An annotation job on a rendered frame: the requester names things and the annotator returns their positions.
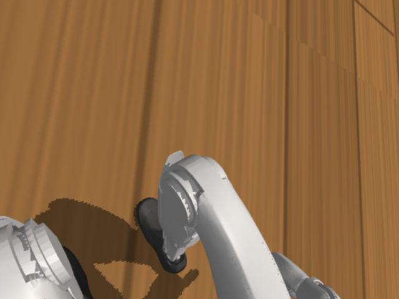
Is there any right robot foot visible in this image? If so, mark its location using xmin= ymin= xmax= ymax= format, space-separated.
xmin=136 ymin=197 xmax=187 ymax=273

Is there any left robot foot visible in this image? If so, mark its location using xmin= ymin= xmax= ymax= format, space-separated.
xmin=62 ymin=246 xmax=93 ymax=299

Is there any right robot hand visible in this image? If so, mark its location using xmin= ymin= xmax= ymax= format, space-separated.
xmin=271 ymin=252 xmax=309 ymax=298

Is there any right robot arm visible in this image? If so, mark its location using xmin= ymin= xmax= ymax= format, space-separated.
xmin=296 ymin=277 xmax=341 ymax=299

